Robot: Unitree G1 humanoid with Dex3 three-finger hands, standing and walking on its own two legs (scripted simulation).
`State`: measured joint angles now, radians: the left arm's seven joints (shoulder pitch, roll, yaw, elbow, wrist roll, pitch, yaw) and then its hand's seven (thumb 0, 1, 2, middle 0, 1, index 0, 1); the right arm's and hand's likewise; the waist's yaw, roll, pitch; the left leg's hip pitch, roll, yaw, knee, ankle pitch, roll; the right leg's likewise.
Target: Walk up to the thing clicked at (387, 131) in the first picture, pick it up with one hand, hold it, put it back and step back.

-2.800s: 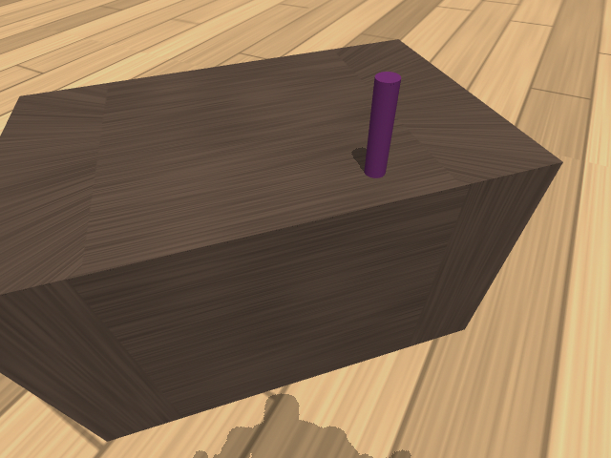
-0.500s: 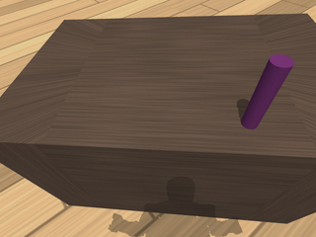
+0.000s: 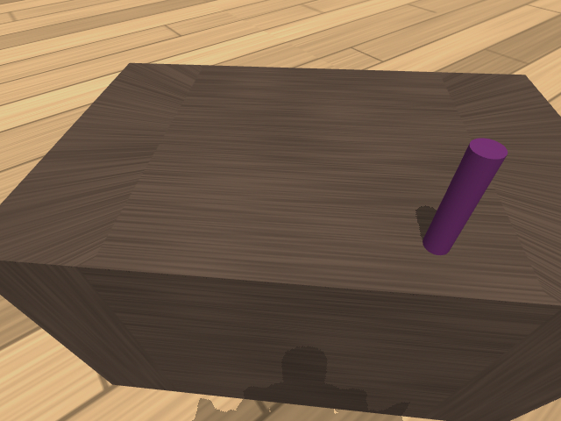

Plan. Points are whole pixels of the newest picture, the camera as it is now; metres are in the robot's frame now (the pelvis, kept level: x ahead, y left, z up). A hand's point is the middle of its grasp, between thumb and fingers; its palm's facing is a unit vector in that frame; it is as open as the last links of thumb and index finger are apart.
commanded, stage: walk up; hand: right
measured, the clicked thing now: (458, 203) +0.44 -0.24 +0.09
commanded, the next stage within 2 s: stand in 0.74 s
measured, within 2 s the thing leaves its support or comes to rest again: neither
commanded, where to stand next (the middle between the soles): +0.04 +0.00 m, yaw -4 degrees
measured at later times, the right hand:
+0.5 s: hand out of the picture +0.08 -0.26 -0.14, palm faces +0.00 +0.94 -0.33, open 7.4 cm
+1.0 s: hand out of the picture +0.08 -0.26 -0.14, palm faces -0.01 +0.94 -0.33, open 7.4 cm
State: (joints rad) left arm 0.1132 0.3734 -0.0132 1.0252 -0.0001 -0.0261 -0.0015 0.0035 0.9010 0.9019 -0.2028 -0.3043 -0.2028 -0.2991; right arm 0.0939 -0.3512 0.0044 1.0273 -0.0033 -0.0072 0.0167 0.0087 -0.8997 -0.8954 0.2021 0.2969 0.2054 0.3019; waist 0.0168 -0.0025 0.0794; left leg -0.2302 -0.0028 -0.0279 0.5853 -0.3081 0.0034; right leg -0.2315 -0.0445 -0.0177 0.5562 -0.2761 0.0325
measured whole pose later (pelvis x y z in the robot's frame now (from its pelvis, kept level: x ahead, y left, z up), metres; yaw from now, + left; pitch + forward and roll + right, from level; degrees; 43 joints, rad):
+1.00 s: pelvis +0.01 -0.01 +0.02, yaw -1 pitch -3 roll +0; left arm 0.08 0.35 0.00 1.14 0.01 -0.01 -0.01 0.00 0.90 0.90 -0.20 -0.30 -0.20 -0.30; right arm 0.09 -0.35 0.00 1.15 -0.01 -0.01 0.01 0.01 -0.90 -0.90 0.20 0.30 0.20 0.30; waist 0.00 0.00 0.06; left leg -0.10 0.01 -0.01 0.32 -0.18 -0.01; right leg -0.12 -0.03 -0.01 0.32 -0.16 0.02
